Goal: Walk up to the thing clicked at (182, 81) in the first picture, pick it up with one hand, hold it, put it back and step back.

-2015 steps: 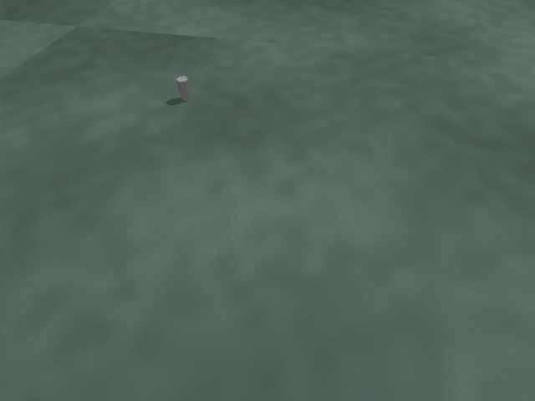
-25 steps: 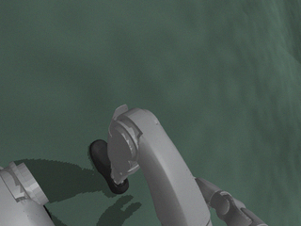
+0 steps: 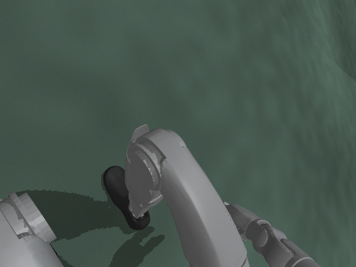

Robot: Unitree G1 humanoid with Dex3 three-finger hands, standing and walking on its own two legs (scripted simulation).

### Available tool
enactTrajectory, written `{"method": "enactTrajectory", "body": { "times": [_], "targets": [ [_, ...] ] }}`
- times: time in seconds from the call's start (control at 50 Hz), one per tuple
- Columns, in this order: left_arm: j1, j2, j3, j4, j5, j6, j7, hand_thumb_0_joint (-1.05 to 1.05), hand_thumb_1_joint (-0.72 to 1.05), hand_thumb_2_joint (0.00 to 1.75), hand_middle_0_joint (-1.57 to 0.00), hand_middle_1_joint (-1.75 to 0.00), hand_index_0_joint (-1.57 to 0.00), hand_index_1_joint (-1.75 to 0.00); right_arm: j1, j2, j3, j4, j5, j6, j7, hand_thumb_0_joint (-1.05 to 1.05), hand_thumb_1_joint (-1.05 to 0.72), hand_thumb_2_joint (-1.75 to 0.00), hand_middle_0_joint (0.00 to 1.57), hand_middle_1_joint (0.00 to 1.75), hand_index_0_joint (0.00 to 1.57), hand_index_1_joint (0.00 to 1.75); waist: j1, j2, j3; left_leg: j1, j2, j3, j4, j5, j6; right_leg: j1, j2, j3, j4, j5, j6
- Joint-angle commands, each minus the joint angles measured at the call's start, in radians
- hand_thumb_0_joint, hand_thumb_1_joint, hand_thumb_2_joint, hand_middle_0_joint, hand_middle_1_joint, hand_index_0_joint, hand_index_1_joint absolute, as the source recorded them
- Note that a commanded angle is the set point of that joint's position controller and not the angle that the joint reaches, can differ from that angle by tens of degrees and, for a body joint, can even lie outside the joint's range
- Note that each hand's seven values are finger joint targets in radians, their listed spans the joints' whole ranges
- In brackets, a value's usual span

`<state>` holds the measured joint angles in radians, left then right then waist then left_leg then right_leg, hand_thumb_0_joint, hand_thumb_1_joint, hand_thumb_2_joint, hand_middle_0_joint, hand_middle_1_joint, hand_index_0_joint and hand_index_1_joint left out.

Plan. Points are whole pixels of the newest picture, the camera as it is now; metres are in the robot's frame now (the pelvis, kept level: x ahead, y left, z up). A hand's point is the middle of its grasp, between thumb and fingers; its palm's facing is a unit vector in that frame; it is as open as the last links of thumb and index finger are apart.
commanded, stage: open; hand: left
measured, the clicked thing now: out of the picture +0.56 +0.24 -0.25
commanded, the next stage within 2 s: withdraw in 0.12 s
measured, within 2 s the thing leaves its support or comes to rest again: neither
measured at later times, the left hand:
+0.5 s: hand out of the picture +0.55 +0.28 -0.14, palm faces +0.34 -0.94 -0.02, open 16.9 cm
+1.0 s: hand out of the picture +0.54 +0.43 -0.06, palm faces +0.46 -0.84 -0.27, open 17.2 cm
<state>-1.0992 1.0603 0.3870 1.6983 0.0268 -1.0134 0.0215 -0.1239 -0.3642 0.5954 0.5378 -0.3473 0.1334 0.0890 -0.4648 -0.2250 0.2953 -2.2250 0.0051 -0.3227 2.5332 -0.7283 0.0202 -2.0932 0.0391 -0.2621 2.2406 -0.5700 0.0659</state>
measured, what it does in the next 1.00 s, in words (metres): stands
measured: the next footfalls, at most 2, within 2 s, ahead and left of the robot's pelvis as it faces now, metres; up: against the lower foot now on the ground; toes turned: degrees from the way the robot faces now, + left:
none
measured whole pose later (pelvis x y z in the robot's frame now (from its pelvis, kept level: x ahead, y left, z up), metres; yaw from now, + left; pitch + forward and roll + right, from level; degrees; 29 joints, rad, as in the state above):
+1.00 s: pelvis +0.00 +0.00 +0.02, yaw +3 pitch +30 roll -15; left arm -1.24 1.25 0.51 1.46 0.28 -0.36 -0.04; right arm 0.11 -0.32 0.42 0.50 -0.16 0.30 0.06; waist -0.42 -0.11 0.12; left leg -2.26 0.02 -0.20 2.41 -0.70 0.04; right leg -2.16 0.02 -0.17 2.19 -0.57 0.05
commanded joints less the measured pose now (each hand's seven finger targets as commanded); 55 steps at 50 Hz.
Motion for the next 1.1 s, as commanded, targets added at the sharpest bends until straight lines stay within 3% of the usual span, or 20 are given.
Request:
{"method": "enactTrajectory", "body": {
  "times": [0.0,0.06,0.2,0.22,0.34,0.4,0.48,0.56,0.6,0.68,0.7,0.74,0.76,0.84,0.9,0.92,0.98,1.0,1.06,1.08],
  "targets": [
    [-0.269,0.139,-0.009,-0.146,0.007,-0.068,0.006,0.0,-0.49,0.3,-0.48,-0.42,-0.47,-0.43,0.096,-0.372,-0.112,0.026,-0.008,0.021,-0.013,0.0,-0.9,-0.9,0.2,0.3,0.2,0.3,-0.136,0.633,-0.58,0.437,0.063,0.02,-0.327,0.177,-0.028,0.366,0.041,-0.066,-0.144,0.182,-0.06],
    [-0.259,0.139,-0.001,-0.148,0.009,-0.066,0.007,0.0,-0.51,0.25,-0.41,-0.36,-0.41,-0.36,0.109,-0.372,-0.11,0.023,-0.01,0.028,-0.014,0.0,-0.9,-0.9,0.2,0.3,0.2,0.3,-0.14,0.633,-0.607,0.475,0.064,0.016,-0.32,0.233,-0.03,0.377,0.04,-0.069,-0.142,0.224,-0.058],
    [-0.267,0.14,-0.006,-0.158,0.012,-0.064,0.012,0.0,-0.54,0.15,-0.27,-0.21,-0.26,-0.21,0.109,-0.369,-0.105,0.024,-0.011,0.03,-0.013,0.0,-0.9,-0.9,0.2,0.3,0.2,0.3,-0.141,0.653,-0.594,0.471,0.064,0.022,-0.32,0.237,-0.03,0.387,0.041,-0.066,-0.145,0.224,-0.06],
    [-0.264,0.139,-0.007,-0.161,0.013,-0.064,0.011,0.0,-0.6,0.2,-0.19,-0.23,-0.19,-0.24,0.107,-0.366,-0.108,0.024,-0.011,0.029,-0.012,0.0,-0.89,-0.89,0.2,0.3,0.2,0.3,-0.139,0.64,-0.601,0.466,0.063,0.025,-0.313,0.236,-0.027,0.387,0.043,-0.063,-0.147,0.224,-0.059],
    [-0.271,0.215,0.011,-0.207,0.025,-0.06,-0.006,0.0,-0.61,0.18,-0.13,-0.18,-0.12,-0.19,0.112,-0.377,-0.106,0.02,0.001,0.037,-0.018,0.0,-0.88,-0.9,0.2,0.3,0.2,0.3,-0.124,0.706,-0.601,0.519,0.075,0.01,-0.338,0.269,-0.04,0.355,0.033,-0.063,-0.126,0.224,-0.067],
    [-0.313,0.299,0.073,-0.297,0.003,-0.04,-0.018,0.0,-0.61,0.17,-0.11,-0.17,-0.11,-0.18,0.131,-0.383,-0.113,0.01,0.012,0.038,-0.024,0.0,-0.89,-0.9,0.2,0.3,0.2,0.3,-0.101,0.72,-0.654,0.502,0.074,0.032,-0.331,0.266,-0.033,0.401,0.031,-0.045,-0.134,0.229,-0.064],
    [-0.352,0.377,0.109,-0.381,0.003,0.013,-0.053,0.0,-0.61,0.14,-0.09,-0.14,-0.08,-0.15,0.166,-0.376,-0.132,0.014,0.031,0.047,-0.035,0.0,-0.89,-0.9,0.2,0.3,0.2,0.3,-0.071,0.755,-0.723,0.515,0.077,0.056,-0.332,0.275,-0.03,0.418,0.028,-0.021,-0.134,0.228,-0.065],
    [-0.363,0.347,0.064,-0.392,0.017,0.103,-0.118,0.0,-0.61,0.1,-0.1,-0.12,-0.09,-0.13,0.225,-0.37,-0.159,0.028,0.053,0.058,-0.049,0.0,-0.89,-0.9,0.2,0.3,0.2,0.3,-0.084,0.757,-0.73,0.511,0.078,0.07,-0.342,0.282,-0.027,0.392,0.024,-0.011,-0.144,0.242,-0.066],
    [-0.354,0.301,0.02,-0.335,0.019,0.162,-0.152,0.0,-0.61,0.09,-0.09,-0.12,-0.09,-0.12,0.23,-0.36,-0.167,0.023,0.073,0.064,-0.055,0.0,-0.88,-0.89,0.2,0.3,0.2,0.3,-0.09,0.711,-0.662,0.428,0.074,0.074,-0.363,0.208,-0.019,0.356,0.023,-0.012,-0.156,0.187,-0.07],
    [-0.334,0.243,-0.007,-0.245,0.004,0.256,-0.205,0.0,-0.53,0.08,-0.06,-0.06,-0.05,-0.07,0.253,-0.358,-0.183,0.006,0.103,0.071,-0.063,0.0,-0.84,-0.89,0.2,0.3,0.2,0.3,-0.101,0.598,-0.601,0.352,0.067,0.07,-0.369,0.133,-0.002,0.306,0.024,-0.021,-0.179,0.128,-0.069],
    [-0.292,0.318,-0.004,-0.179,0.14,0.315,-0.146,0.0,-0.51,0.07,-0.07,-0.08,-0.07,-0.07,0.284,-0.311,-0.205,0.015,0.112,0.098,-0.053,0.0,-0.87,-0.9,0.2,0.3,0.2,0.3,-0.05,0.642,-0.668,0.425,0.068,0.094,-0.396,0.199,-0.016,0.331,0.018,-0.003,-0.196,0.156,-0.077],
    [-0.356,0.306,-0.008,-0.22,0.142,0.363,-0.107,0.0,-0.5,0.08,-0.07,-0.09,-0.07,-0.08,0.294,-0.319,-0.217,0.001,0.13,0.119,-0.052,0.0,-0.86,-0.9,0.2,0.3,0.2,0.3,-0.061,0.622,-0.666,0.416,0.07,0.084,-0.405,0.2,-0.014,0.299,0.016,-0.008,-0.191,0.147,-0.079],
    [-0.381,0.343,0.003,-0.255,0.154,0.385,-0.097,0.0,-0.5,0.08,-0.07,-0.09,-0.07,-0.08,0.317,-0.321,-0.222,0.002,0.135,0.132,-0.048,0.0,-0.85,-0.89,0.2,0.3,0.2,0.3,-0.06,0.65,-0.694,0.435,0.068,0.087,-0.408,0.22,-0.014,0.309,0.014,-0.004,-0.191,0.16,-0.08],
    [-0.459,0.549,0.091,-0.398,0.212,0.493,-0.058,0.0,-0.51,0.07,-0.07,-0.1,-0.08,-0.09,0.353,-0.311,-0.252,-0.007,0.162,0.165,-0.05,0.0,-0.89,-0.91,0.2,0.3,0.2,0.3,0.008,0.731,-0.828,0.488,0.067,0.117,-0.413,0.278,-0.008,0.318,0.011,0.032,-0.175,0.175,-0.083],
    [-0.48,0.618,0.149,-0.496,0.236,0.565,-0.036,0.0,-0.44,0.12,-0.06,-0.07,-0.06,-0.07,0.384,-0.295,-0.274,-0.017,0.175,0.186,-0.048,0.0,-0.9,-0.9,0.2,0.3,0.2,0.3,0.057,0.83,-0.921,0.581,0.068,0.136,-0.43,0.349,-0.018,0.309,0.012,0.053,-0.166,0.196,-0.089],
    [-0.476,0.624,0.165,-0.518,0.243,0.588,-0.032,0.0,-0.51,0.08,-0.06,-0.06,-0.06,-0.06,0.398,-0.294,-0.287,-0.023,0.18,0.189,-0.047,0.0,-0.9,-0.9,0.2,0.3,0.2,0.3,0.073,0.86,-0.938,0.615,0.069,0.137,-0.445,0.365,-0.026,0.29,0.011,0.058,-0.16,0.191,-0.092],
    [-0.409,0.555,0.189,-0.551,0.247,0.647,-0.03,0.0,-0.48,0.09,-0.06,-0.06,-0.06,-0.06,0.418,-0.274,-0.33,-0.043,0.186,0.187,-0.041,0.0,-0.9,-0.9,0.2,0.3,0.2,0.3,0.109,0.887,-0.94,0.616,0.063,0.162,-0.466,0.333,-0.032,0.274,0.014,0.07,-0.166,0.165,-0.095],
    [-0.362,0.481,0.186,-0.548,0.242,0.665,-0.035,0.0,-0.5,0.08,-0.06,-0.06,-0.06,-0.06,0.439,-0.267,-0.345,-0.041,0.185,0.184,-0.034,0.0,-0.9,-0.9,0.2,0.3,0.2,0.3,0.104,0.871,-0.949,0.646,0.062,0.162,-0.466,0.378,-0.039,0.271,0.012,0.066,-0.169,0.187,-0.094],
    [-0.239,0.219,0.088,-0.549,0.219,0.722,-0.051,0.0,-0.45,0.11,-0.06,-0.07,-0.06,-0.07,0.464,-0.257,-0.402,-0.046,0.206,0.167,-0.023,0.0,-0.9,-0.9,0.2,0.3,0.2,0.3,0.112,0.818,-0.886,0.634,0.059,0.15,-0.528,0.337,-0.045,0.192,0.004,0.055,-0.2,0.148,-0.103],
    [-0.193,0.163,0.062,-0.589,0.209,0.741,-0.054,0.0,-0.44,0.12,-0.06,-0.07,-0.06,-0.07,0.466,-0.247,-0.417,-0.044,0.215,0.16,-0.02,0.0,-0.9,-0.9,0.2,0.3,0.2,0.3,0.127,0.773,-0.888,0.617,0.057,0.149,-0.537,0.329,-0.042,0.203,0.002,0.056,-0.215,0.149,-0.102]
  ]
}}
